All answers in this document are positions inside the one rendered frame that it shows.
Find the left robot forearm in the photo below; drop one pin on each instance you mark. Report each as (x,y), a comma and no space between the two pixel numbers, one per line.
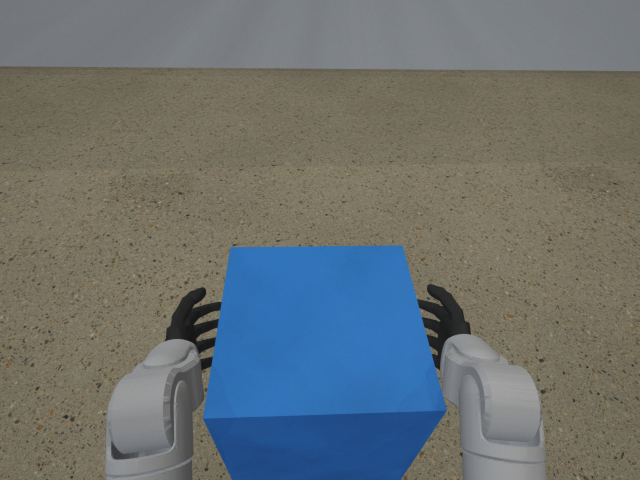
(149,430)

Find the carton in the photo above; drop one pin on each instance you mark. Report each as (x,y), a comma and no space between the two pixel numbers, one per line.
(322,368)

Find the right robot hand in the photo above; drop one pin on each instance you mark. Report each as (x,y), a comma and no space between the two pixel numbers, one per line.
(451,318)

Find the left robot hand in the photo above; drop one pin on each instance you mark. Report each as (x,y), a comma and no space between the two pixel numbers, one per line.
(184,317)

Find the right robot forearm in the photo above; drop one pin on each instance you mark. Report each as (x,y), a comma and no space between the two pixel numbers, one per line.
(500,411)

